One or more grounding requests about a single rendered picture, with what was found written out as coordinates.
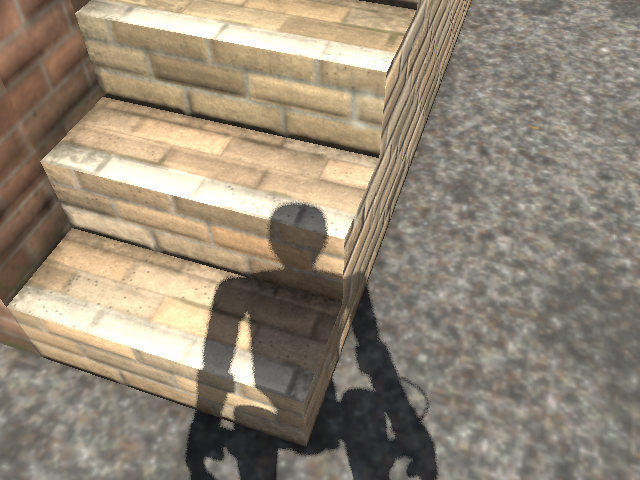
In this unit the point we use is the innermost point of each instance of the stairs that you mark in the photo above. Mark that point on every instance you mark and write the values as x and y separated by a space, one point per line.
229 194

